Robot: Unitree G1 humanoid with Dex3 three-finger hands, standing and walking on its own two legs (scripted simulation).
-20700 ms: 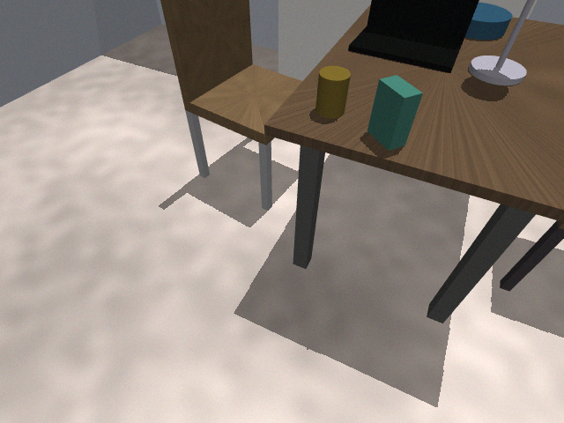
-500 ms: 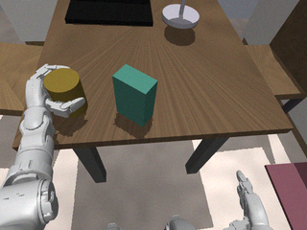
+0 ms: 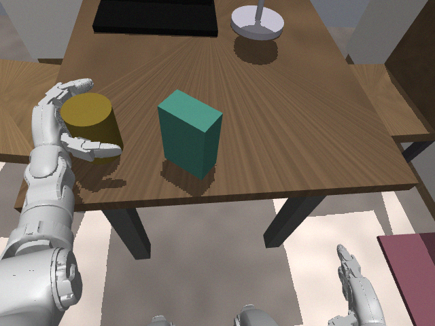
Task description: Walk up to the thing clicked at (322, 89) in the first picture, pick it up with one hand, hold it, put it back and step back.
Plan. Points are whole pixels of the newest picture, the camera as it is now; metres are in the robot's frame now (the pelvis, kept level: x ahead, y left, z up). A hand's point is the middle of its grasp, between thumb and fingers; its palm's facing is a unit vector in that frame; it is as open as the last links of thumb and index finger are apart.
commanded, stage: open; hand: left
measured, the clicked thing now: (95, 130) +0.48 +0.19 +0.07
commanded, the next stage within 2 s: withdraw in 0.04 s
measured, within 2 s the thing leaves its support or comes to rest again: neither
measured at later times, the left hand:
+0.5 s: hand (44, 86) +0.49 +0.24 +0.16, palm faces +0.18 -0.98 -0.01, open 17.5 cm
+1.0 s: hand out of the picture +0.45 +0.33 +0.16, palm faces +0.34 -0.90 -0.29, open 17.7 cm
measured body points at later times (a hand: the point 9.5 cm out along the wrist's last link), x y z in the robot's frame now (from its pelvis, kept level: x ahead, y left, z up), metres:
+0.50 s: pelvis +0.01 +0.00 +0.01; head +0.07 +0.02 +0.46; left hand +0.48 +0.29 +0.16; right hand +0.16 -0.27 -0.01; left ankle +0.02 +0.12 -0.68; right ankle +0.03 -0.15 -0.68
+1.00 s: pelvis +0.03 +0.01 +0.03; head +0.07 +0.01 +0.48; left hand +0.42 +0.38 +0.18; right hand +0.17 -0.26 -0.03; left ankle +0.02 +0.12 -0.68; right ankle +0.03 -0.15 -0.68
